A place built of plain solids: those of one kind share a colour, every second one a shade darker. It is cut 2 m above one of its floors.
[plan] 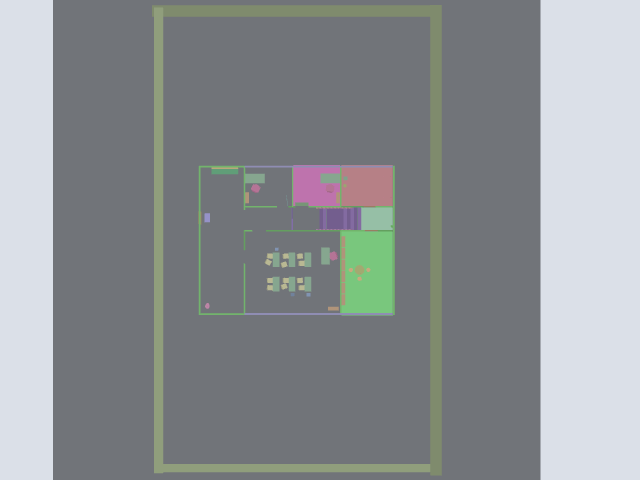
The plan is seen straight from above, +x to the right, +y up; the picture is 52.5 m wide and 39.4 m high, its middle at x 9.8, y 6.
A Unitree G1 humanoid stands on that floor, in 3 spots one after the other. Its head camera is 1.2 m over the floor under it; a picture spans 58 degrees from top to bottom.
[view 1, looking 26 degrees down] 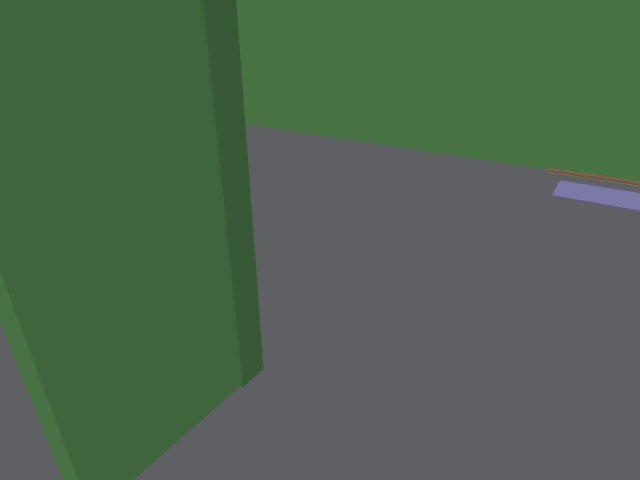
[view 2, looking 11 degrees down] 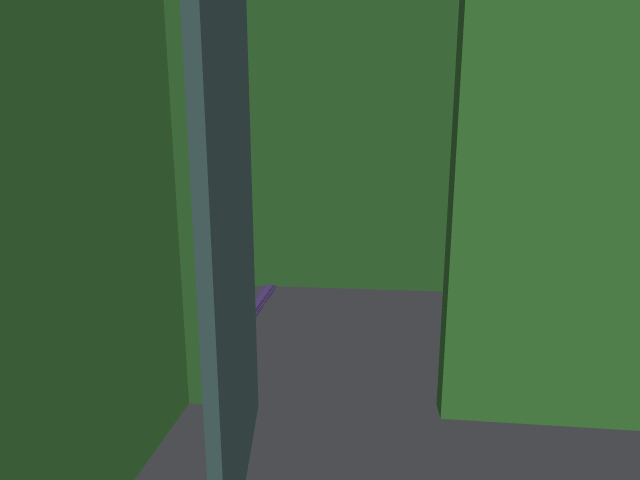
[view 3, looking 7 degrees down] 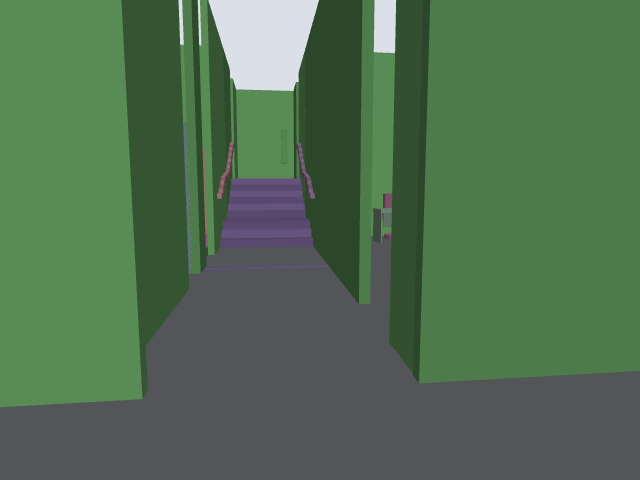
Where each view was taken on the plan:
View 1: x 4.50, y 7.74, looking -146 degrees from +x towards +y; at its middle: ground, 2.74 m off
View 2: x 6.65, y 10.65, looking -84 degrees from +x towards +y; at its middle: wall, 3.93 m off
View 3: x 1.10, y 7.74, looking -7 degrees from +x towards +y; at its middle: wall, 7.66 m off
